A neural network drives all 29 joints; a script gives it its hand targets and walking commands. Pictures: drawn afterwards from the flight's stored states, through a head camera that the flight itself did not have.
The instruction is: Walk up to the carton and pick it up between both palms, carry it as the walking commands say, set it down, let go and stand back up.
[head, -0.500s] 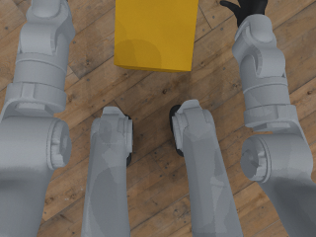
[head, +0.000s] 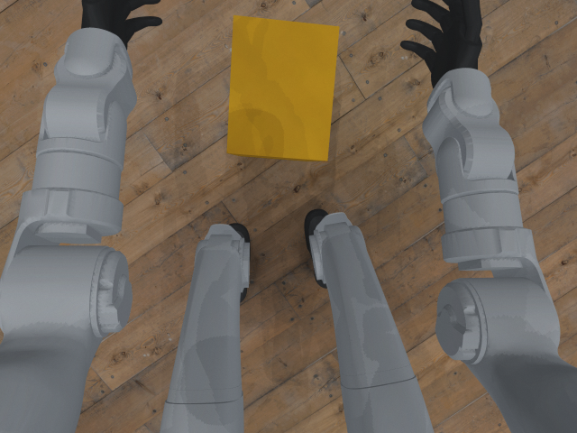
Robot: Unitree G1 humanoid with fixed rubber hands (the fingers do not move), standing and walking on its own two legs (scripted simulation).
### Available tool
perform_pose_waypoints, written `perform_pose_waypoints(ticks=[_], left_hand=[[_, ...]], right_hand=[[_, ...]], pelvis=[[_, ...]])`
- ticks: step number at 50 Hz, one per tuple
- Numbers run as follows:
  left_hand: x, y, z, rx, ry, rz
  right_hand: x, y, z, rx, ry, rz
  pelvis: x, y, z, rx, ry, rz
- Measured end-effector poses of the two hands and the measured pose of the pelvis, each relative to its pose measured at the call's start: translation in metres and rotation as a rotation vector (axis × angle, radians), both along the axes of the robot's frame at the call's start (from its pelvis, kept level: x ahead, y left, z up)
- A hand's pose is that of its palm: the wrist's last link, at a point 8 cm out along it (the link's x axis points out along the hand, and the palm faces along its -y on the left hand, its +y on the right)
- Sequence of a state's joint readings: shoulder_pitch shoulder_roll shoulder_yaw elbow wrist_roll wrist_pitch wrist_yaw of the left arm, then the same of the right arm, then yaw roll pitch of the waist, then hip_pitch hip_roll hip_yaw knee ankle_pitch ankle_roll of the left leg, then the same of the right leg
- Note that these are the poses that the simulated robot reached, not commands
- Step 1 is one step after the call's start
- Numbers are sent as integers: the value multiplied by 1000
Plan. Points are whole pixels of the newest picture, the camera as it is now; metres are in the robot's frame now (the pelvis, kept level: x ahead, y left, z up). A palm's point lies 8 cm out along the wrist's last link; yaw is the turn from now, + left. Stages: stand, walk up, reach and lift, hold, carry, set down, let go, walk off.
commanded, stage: set down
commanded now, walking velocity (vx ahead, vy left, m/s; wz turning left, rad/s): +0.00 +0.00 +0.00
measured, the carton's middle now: (279, 104) +0.50 -0.03 -0.48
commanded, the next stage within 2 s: let go in 0.24 s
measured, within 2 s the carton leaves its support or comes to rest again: neither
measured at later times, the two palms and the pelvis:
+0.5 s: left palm (68, 54) +0.48 +0.16 -0.05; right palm (503, 70) +0.45 -0.20 -0.04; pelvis +0.05 +0.00 +0.08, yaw +0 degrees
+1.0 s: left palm out of the picture +0.34 +0.21 +0.05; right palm out of the picture +0.31 -0.23 +0.07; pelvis +0.13 +0.00 +0.15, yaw -1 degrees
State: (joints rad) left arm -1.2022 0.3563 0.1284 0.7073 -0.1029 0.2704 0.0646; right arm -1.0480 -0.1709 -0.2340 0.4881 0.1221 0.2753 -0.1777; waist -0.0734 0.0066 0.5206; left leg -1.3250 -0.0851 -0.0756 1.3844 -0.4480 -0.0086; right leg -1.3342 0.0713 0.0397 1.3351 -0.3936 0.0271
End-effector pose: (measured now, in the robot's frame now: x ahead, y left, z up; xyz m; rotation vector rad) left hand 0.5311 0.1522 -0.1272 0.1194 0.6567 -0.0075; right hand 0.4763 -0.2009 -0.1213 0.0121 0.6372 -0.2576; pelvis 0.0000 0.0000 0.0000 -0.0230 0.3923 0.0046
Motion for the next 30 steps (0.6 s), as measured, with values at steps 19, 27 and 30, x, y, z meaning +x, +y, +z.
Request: perform_pose_waypoints(ticks=[19,27,30], left_hand=[[-3,0,78,23,16,39],[-65,8,81,93,101,58],[-86,15,91,94,125,65]], right_hand=[[2,7,70,-42,46,85],[-42,-7,86,-88,140,181],[-62,-16,99,-87,172,187]], pelvis=[[28,-3,52,6,226,1],[55,-6,87,19,165,-7],[69,-8,98,22,131,-10]])
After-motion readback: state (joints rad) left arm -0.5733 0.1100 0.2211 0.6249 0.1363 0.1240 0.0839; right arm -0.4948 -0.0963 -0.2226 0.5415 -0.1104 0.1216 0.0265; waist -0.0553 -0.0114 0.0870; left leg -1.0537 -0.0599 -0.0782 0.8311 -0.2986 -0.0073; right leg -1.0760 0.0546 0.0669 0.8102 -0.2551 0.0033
